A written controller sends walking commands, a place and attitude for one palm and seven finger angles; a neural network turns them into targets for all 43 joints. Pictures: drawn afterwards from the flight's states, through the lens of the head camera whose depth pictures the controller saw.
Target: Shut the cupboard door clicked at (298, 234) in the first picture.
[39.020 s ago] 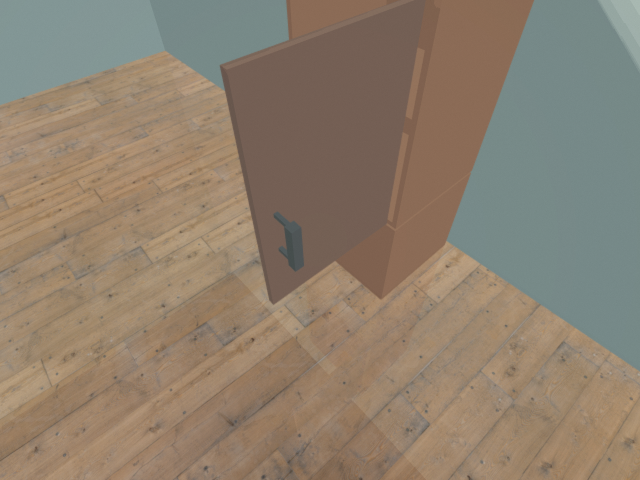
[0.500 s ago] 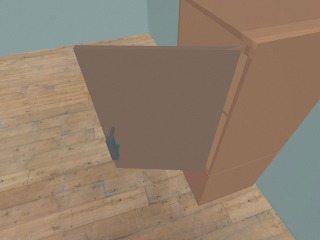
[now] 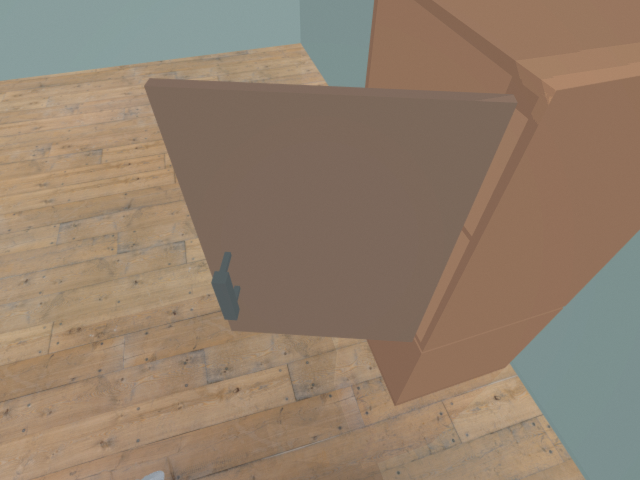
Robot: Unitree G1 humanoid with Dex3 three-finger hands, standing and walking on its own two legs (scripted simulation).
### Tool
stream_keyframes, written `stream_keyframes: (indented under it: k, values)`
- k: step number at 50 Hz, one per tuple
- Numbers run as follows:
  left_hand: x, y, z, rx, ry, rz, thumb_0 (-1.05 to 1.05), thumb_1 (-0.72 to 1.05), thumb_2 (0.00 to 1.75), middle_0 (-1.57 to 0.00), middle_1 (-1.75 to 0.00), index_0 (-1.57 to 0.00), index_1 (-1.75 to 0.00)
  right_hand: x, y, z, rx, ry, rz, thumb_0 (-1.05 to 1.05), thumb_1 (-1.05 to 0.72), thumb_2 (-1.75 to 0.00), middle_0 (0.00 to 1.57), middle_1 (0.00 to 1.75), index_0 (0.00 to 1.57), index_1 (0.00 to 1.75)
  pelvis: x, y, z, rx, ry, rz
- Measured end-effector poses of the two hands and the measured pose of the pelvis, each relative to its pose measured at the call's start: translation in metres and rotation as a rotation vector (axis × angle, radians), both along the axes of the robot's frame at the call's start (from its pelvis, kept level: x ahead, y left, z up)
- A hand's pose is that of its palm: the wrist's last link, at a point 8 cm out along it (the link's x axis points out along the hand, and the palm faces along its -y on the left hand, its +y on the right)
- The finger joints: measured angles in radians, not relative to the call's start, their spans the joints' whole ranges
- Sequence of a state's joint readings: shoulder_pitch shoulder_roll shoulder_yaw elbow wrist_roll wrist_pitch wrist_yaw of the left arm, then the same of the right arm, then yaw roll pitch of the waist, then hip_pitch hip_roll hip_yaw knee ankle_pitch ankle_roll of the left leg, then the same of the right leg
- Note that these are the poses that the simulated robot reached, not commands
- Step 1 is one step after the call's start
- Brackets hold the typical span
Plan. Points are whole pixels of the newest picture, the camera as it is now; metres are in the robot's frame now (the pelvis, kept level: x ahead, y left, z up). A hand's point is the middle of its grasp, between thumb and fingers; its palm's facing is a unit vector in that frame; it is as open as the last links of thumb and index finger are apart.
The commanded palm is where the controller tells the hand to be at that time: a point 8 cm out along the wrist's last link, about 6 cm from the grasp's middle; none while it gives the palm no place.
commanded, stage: raise the hand and make a fist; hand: left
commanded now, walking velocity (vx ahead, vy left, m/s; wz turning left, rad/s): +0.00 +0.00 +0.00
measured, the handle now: (229, 286) +0.43 +0.19 -0.10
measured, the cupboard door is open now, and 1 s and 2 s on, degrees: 69 69 69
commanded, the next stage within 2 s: bring the fist close to the handle in 1.84 s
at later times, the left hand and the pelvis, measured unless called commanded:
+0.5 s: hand out of the picture +0.12 +0.18 -0.06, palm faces +0.11 -0.99 -0.07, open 5.5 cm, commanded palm +0.10 +0.23 -0.07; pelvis -0.05 -0.02 -0.13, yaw +3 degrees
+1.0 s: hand (186, 478) +0.14 +0.18 -0.09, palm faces -0.07 -1.00 -0.01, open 3.4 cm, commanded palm +0.11 +0.24 -0.07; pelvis -0.06 +0.00 -0.12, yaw +2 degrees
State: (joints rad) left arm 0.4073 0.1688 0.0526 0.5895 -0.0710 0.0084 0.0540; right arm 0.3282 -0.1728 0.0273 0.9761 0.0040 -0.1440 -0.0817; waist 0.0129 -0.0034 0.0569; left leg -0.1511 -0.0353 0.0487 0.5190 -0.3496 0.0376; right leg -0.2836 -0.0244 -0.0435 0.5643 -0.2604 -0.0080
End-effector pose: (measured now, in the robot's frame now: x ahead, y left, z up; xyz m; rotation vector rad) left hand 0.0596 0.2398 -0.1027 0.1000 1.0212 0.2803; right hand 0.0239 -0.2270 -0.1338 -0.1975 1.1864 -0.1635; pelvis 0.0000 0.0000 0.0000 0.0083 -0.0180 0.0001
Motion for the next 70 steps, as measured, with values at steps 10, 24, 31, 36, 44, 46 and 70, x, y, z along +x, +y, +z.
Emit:
stream_keyframes:
  k: [10, 24, 31, 36, 44, 46, 70]
  values:
    - [0.118, -0.023, 0.099, -0.065, -0.977, -0.165, 0.01, 0.91, 0.9, -0.3, -0.4, -0.29, -0.4, 0.121, -0.038, 0.041, -0.063, -0.584, 0.105, 0.02, -0.91, -0.9, 0.2, 0.3, 0.2, 0.3, -0.016, -0.011, -0.033, 0.016, 0.154, 0.012]
    - [0.024, -0.001, 0.035, 0.034, -1.062, -0.195, 0.03, 0.9, 0.9, -0.54, -0.67, -0.53, -0.67, 0.188, -0.009, -0.026, -0.048, -0.708, 0.335, 0.01, -0.9, -0.9, 0.2, 0.3, 0.2, 0.3, -0.05, -0.024, -0.125, -0.045, 0.306, 0.055]
    - [0.081, -0.024, 0.034, -0.144, -0.998, -0.406, 0.02, 0.9, 0.9, -0.67, -0.81, -0.66, -0.81, 0.128, 0.016, -0.071, 0.08, -0.549, 0.188, 0.02, -0.9, -0.9, 0.2, 0.3, 0.2, 0.3, -0.063, -0.019, -0.129, -0.045, 0.321, 0.041]
    - [0.073, -0.013, 0.027, -0.149, -0.834, -0.293, 0.02, 0.9, 0.9, -0.76, -0.91, -0.75, -0.91, 0.082, 0.006, -0.068, 0.062, -0.45, 0.082, 0.02, -0.9, -0.9, 0.2, 0.3, 0.21, 0.3, -0.061, -0.013, -0.115, -0.029, 0.32, 0.024]
    - [0.05, 0.012, 0.044, -0.003, -1.008, -0.224, 0.02, 0.9, 0.9, -0.9, -1.07, -0.9, -1.07, 0.07, -0.02, -0.059, -0.059, -0.433, 0.14, 0.02, -0.9, -0.9, 0.2, 0.3, 0.2, 0.3, -0.062, -0.004, -0.118, -0.044, 0.327, 0.045]
    - [0.053, 0.006, 0.033, -0.052, -0.999, -0.267, 0.02, 0.9, 0.9, -0.94, -1.11, -0.93, -1.11, 0.077, -0.022, -0.056, -0.082, -0.456, 0.153, 0.02, -0.9, -0.9, 0.2, 0.3, 0.2, 0.3, -0.063, -0.002, -0.121, -0.049, 0.327, 0.05]
    - [0.087, 0.012, 0.037, -0.083, -0.969, -0.313, 0.02, 0.9, 0.9, -1.29, -1.48, -1.28, -1.48, 0.133, 0.021, -0.042, -0.012, -0.528, 0.238, 0.02, -0.9, -0.9, 0.2, 0.3, 0.21, 0.3, -0.045, 0.005, -0.116, -0.068, 0.344, 0.05]
